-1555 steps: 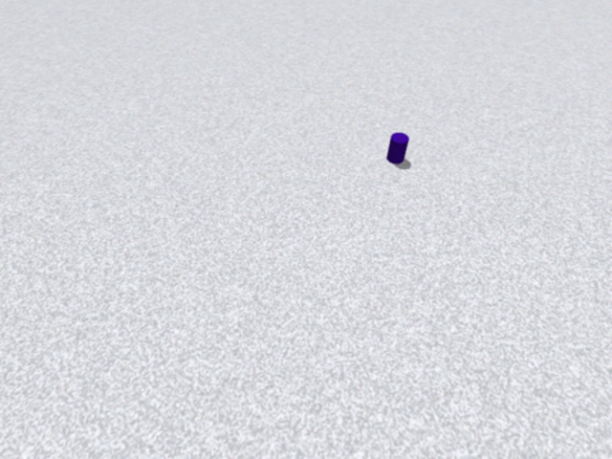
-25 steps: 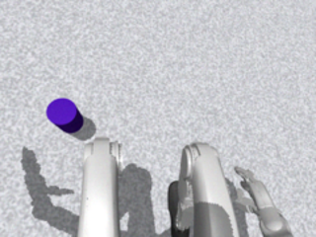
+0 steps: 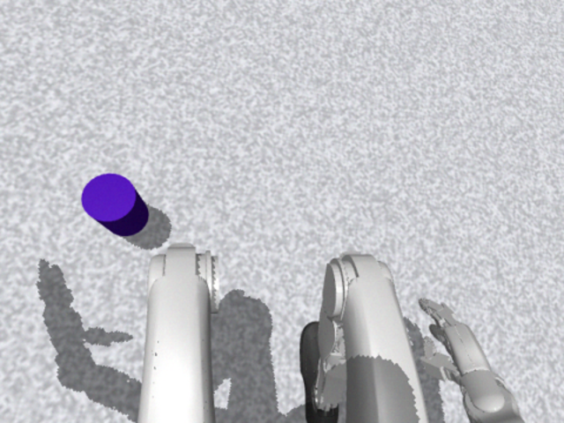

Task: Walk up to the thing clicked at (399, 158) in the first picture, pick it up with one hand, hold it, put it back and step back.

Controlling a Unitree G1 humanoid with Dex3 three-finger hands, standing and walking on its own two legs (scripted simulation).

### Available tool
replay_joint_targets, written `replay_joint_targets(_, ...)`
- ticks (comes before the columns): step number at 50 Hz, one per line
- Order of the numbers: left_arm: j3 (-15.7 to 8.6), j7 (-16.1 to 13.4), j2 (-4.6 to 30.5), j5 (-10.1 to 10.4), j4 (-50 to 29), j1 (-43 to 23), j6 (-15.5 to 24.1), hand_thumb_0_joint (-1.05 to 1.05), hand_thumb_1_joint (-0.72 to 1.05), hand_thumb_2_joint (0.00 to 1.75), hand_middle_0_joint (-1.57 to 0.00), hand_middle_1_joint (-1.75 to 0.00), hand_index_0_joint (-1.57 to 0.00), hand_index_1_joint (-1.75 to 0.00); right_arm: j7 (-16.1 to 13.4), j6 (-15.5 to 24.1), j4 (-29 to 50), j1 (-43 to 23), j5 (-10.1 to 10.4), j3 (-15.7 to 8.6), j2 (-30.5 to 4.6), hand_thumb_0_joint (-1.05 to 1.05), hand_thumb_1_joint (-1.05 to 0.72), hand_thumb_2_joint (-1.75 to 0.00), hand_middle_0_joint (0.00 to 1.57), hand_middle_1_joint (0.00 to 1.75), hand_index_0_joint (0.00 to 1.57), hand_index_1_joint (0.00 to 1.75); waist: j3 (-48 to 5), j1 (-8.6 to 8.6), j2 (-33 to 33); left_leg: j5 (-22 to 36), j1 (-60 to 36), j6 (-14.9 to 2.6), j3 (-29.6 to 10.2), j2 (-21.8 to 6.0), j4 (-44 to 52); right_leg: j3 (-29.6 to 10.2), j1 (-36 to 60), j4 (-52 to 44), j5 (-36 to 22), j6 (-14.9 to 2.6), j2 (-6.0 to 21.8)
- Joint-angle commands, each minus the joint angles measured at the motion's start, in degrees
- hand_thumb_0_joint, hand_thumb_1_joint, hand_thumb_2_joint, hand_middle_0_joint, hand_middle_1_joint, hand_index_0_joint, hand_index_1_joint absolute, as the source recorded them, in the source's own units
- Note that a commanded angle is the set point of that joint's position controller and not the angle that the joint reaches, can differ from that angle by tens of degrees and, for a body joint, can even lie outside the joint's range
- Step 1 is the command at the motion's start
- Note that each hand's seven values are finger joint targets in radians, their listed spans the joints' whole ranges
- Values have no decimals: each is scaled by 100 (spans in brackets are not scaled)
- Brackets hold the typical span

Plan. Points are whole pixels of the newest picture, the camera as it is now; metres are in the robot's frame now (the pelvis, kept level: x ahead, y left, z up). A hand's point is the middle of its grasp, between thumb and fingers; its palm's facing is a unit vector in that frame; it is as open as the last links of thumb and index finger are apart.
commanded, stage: go down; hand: left
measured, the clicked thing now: (118, 207) +0.42 +0.30 -0.30
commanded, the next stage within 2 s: none
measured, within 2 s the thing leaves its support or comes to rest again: neither
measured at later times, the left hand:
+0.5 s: hand out of the picture +0.30 +0.47 +0.04, palm faces +0.42 -0.90 -0.07, open 17.2 cm
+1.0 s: hand out of the picture +0.31 +0.47 +0.04, palm faces +0.43 -0.90 -0.09, open 16.6 cm
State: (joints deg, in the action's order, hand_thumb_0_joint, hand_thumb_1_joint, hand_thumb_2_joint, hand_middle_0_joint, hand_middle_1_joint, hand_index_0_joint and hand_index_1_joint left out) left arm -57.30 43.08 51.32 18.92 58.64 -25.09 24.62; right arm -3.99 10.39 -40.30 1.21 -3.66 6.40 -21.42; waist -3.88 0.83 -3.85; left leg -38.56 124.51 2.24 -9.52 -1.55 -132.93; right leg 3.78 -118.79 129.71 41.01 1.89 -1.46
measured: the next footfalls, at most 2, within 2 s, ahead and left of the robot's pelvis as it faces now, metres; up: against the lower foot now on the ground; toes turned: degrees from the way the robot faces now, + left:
none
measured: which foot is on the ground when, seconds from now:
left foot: down 0.00-1.00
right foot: down 0.00-1.00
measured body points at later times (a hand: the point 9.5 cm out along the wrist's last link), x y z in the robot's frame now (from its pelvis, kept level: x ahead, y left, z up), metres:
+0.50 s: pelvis +0.00 +0.00 +0.00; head +0.20 +0.08 +0.40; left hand +0.28 +0.52 +0.04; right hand +0.21 -0.27 -0.10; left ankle +0.09 +0.14 -0.33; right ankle +0.10 -0.13 -0.33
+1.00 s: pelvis +0.00 +0.00 +0.01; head +0.20 +0.08 +0.41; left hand +0.28 +0.52 +0.05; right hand +0.21 -0.26 -0.09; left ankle +0.09 +0.14 -0.33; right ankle +0.10 -0.13 -0.33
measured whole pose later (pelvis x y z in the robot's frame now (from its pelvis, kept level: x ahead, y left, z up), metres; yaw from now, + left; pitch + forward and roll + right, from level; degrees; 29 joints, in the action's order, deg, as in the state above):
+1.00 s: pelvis +0.00 +0.00 +0.01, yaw +0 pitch +30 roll -7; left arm -55.6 40.8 49.4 17.1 56.9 -25.1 23.3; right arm -3.7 10.0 -39.5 2.3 -3.2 5.6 -21.2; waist -4.7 1.1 -3.2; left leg -38.3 123.5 2.1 -8.9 -1.6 -131.0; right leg 3.4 -118.0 128.1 40.9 1.8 -1.3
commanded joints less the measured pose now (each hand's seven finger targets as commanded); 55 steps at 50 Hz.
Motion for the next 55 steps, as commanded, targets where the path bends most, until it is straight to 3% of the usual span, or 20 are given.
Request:
replay_joint_targets(1, -407, 32, 2485, 264, -1109, -620, 320, 0, -52, 14, 0, -9, 0, -3, -110, 179, 367, 518, 69, -495, -1392, 0, -86, -88, 20, 30, 20, 30, -3478, -317, 1581, 726, -2805, -293, 510, -36, 1793, 348, 1334, -1248, -723, -400, -137)
replay_joint_targets(2, -338, 54, 2327, 257, -942, -451, 291, 0, -51, 15, 0, -10, 0, -4, -102, 181, 348, 533, 78, -512, -1388, 0, -86, -88, 20, 30, 20, 30, -3354, -314, 1525, 645, -2825, -289, 484, -43, 1838, 375, 1162, -1236, -638, -408, -146)
replay_joint_targets(5, -454, 1, 2622, 215, -1035, -661, 290, 0, -42, 23, -8, -18, -8, -11, -123, 166, 358, 507, 63, -468, -1411, 0, -90, -90, 20, 30, 20, 30, -3406, -331, 1678, 746, -2887, -280, 473, -48, 1819, 364, 1201, -1187, -730, -419, -139)
replay_joint_targets(9, -364, -81, 2502, 156, -1002, -708, 284, 0, -53, 15, 0, -10, 0, -4, -108, 159, 394, 477, 42, -463, -1360, 0, -86, -88, 20, 30, 20, 30, -3292, -282, 1580, 561, -2672, -308, 535, -47, 1791, 339, 1293, -1271, -624, -395, -148)
replay_joint_targets(12, -447, -83, 2697, 143, -1166, -777, 338, 0, -53, 15, 0, -9, 0, -3, -113, 163, 413, 443, 43, -487, -1369, 0, -86, -88, 20, 30, 20, 30, -3397, -353, 1645, 488, -2737, -311, 561, -44, 1801, 304, 1277, -1312, -552, -395, -151)
replay_joint_targets(15, -341, -13, 2433, 193, -977, -615, 321, 0, -53, 15, 0, -10, 0, -4, -99, 168, 392, 472, 49, -492, -1377, 0, -86, -88, 20, 30, 20, 30, -3273, -273, 1473, 533, -2614, -318, 546, -43, 1761, 321, 1268, -1297, -588, -388, -153)
replay_joint_targets(22, -344, -12, 2518, 197, -1247, -688, 255, 0, -39, 23, -8, -19, -9, -12, -107, 176, 415, 522, 74, -527, -1401, 0, -90, -90, 20, 30, 20, 30, -3583, -332, 1660, 510, -2876, -303, 536, -44, 1865, 333, 1357, -1307, -600, -403, -149)
replay_joint_targets(24, -356, -54, 2501, 178, -1248, -554, 191, 0, -49, 16, 0, -11, 0, -5, -112, 161, 409, 553, 97, -546, -1372, 0, -85, -88, 20, 30, 20, 30, -3594, -402, 1599, 621, -2876, -300, 546, -39, 1903, 315, 1401, -1344, -671, -406, -146)
replay_joint_targets(29, -237, -192, 2427, 69, -1311, -751, 175, 0, -37, 25, -8, -19, -8, -13, -112, 154, 364, 579, 84, -568, -1327, 0, -90, -90, 20, 30, 20, 30, -3376, -319, 1628, 448, -2831, -305, 528, -47, 1933, 318, 1231, -1392, -547, -410, -145)
replay_joint_targets(30, -211, -208, 2399, 60, -1400, -766, 194, 0, -44, 18, 0, -11, 0, -5, -109, 149, 377, 598, 90, -574, -1325, 0, -85, -88, 20, 30, 20, 30, -3425, -309, 1649, 491, -2874, -303, 527, -49, 1945, 320, 1255, -1378, -585, -411, -135)
replay_joint_targets(31, -240, -234, 2381, 55, -1384, -773, 212, 0, -36, 26, -8, -19, -8, -13, -107, 142, 379, 585, 82, -565, -1323, 0, -90, -90, 20, 30, 20, 30, -3414, -308, 1701, 567, -2880, -296, 520, -47, 1948, 333, 1274, -1340, -648, -415, -132)
replay_joint_targets(37, -218, -263, 2357, 47, -1206, -667, 221, 0, -35, 26, -8, -19, -9, -13, -104, 155, 423, 539, 100, -573, -1298, 0, -90, -90, 20, 30, 20, 30, -3244, -318, 1559, 333, -2722, -320, 547, -39, 2013, 300, 1272, -1463, -450, -403, -134)
replay_joint_targets(42, -142, -216, 2172, 66, -1131, -578, 217, 0, -40, 18, 0, -12, -1, -5, -81, 158, 418, 601, 106, -587, -1324, 0, -85, -88, 20, 30, 20, 30, -3312, -277, 1533, 460, -2885, -301, 491, -50, 2034, 330, 1220, -1413, -543, -413, -128)
replay_joint_targets(43, -214, -220, 2348, 66, -1286, -722, 233, 0, -32, 26, -8, -20, -9, -13, -90, 154, 454, 577, 112, -583, -1322, 0, -90, -90, 20, 30, 20, 30, -3424, -305, 1566, 507, -2912, -306, 506, -51, 2000, 311, 1251, -1419, -587, -414, -129)
replay_joint_targets(44, -197, -211, 2337, 73, -1309, -681, 238, 0, -40, 18, 0, -12, -1, -5, -94, 155, 449, 562, 119, -577, -1314, 0, -85, -88, 20, 30, 20, 30, -3469, -309, 1632, 506, -2928, -308, 530, -39, 2007, 300, 1280, -1424, -593, -413, -118)
replay_joint_targets(45, -180, -212, 2265, 71, -1256, -653, 225, 0, -32, 26, -8, -20, -9, -13, -97, 160, 431, 595, 110, -595, -1348, 0, -90, -90, 20, 30, 20, 30, -3446, -279, 1656, 552, -2984, -300, 524, -37, 2011, 306, 1235, -1410, -632, -415, -118)
replay_joint_targets(46, -202, -207, 2280, 73, -1289, -650, 216, 0, -40, 18, 0, -12, -1, -5, -90, 162, 418, 649, 106, -591, -1338, 0, -85, -88, 20, 30, 20, 30, -3518, -294, 1609, 655, -3030, -292, 500, -40, 2004, 321, 1300, -1394, -686, -418, -117)
replay_joint_targets(47, -262, -220, 2381, 64, -1322, -712, 226, 0, -32, 26, -8, -20, -9, -13, -89, 150, 431, 632, 107, -588, -1328, 0, -90, -90, 20, 30, 20, 30, -3507, -297, 1576, 659, -2948, -306, 529, -26, 1967, 301, 1348, -1436, -682, -410, -113)
replay_joint_targets(48, -259, -222, 2359, 58, -1288, -616, 221, 0, -40, 18, 0, -12, -1, -5, -86, 145, 407, 645, 106, -578, -1325, 0, -85, -88, 20, 30, 20, 30, -3539, -335, 1559, 720, -2988, -300, 531, -28, 1977, 306, 1395, -1426, -699, -411, -113)
replay_joint_targets(55, -273, -256, 2439, 11, -1294, -657, 210, 0, -32, 26, -8, -20, -9, -13, -90, 138, 429, 595, 115, -597, -1312, 0, -90, -90, 20, 30, 20, 30, -3458, -332, 1539, 516, -2893, -309, 544, -32, 2020, 284, 1323, -1451, -555, -407, -119)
